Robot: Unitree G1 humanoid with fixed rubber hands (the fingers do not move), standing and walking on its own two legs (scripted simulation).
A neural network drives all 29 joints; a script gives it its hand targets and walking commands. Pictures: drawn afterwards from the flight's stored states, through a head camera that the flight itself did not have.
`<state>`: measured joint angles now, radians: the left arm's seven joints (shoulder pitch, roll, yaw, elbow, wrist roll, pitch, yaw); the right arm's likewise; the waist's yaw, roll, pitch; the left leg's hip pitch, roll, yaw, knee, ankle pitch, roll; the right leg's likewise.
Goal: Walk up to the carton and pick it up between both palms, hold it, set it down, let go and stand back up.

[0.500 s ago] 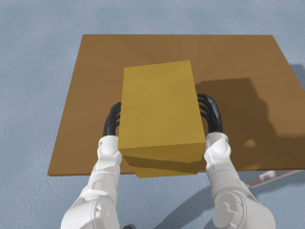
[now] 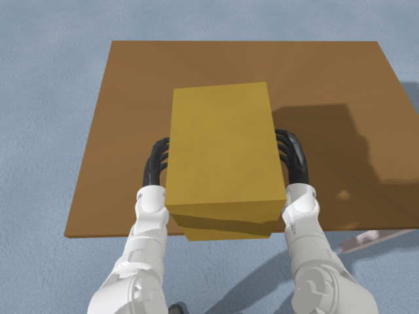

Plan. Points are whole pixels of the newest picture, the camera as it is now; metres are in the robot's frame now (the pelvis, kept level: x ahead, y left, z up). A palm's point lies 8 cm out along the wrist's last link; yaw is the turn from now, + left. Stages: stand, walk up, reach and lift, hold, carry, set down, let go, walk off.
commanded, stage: set down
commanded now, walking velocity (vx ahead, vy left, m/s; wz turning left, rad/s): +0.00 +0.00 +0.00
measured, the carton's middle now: (224, 167) +0.43 -0.01 -0.05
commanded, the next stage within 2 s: none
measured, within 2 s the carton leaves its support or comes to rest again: rests again in 0.92 s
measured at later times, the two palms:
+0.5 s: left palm (155, 179) +0.38 +0.13 -0.02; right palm (296, 177) +0.38 -0.15 +0.00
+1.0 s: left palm (153, 176) +0.40 +0.14 -0.04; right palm (287, 180) +0.39 -0.14 -0.04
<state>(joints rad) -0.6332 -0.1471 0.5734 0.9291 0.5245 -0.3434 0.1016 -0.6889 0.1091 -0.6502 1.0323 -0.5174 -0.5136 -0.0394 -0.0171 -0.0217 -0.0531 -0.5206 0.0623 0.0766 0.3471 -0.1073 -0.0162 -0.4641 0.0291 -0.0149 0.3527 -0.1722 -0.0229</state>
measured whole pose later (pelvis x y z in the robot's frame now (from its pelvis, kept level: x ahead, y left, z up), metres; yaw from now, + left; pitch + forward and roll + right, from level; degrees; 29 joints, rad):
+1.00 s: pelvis -0.01 +0.00 -0.03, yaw -2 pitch +25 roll -1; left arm -0.79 0.00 0.34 1.25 0.19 -0.43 0.20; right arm -0.82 -0.05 -0.24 1.33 -0.04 -0.46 -0.12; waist 0.01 0.00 -0.18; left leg -0.84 0.09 0.08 0.62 -0.21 -0.01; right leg -0.78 0.04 0.00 0.61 -0.26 -0.02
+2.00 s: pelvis -0.02 +0.00 -0.01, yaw +1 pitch +16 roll -1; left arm -0.93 0.18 0.03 1.16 -0.16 -0.10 0.11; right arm -0.97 -0.32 0.10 1.28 0.41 -0.13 -0.03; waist 0.04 -0.02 -0.22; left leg -0.65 0.08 0.04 0.52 -0.15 -0.03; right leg -0.57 0.05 -0.04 0.49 -0.21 -0.03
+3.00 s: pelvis -0.01 +0.00 +0.00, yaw +1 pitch +2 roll +0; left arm -0.16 0.09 0.03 0.66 -0.03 -0.25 0.11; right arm -0.22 -0.17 0.04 0.82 0.23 -0.33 -0.02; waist 0.01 -0.04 -0.01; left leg -0.25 0.06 0.06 0.39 -0.16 -0.03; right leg -0.19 0.02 -0.02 0.40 -0.23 -0.03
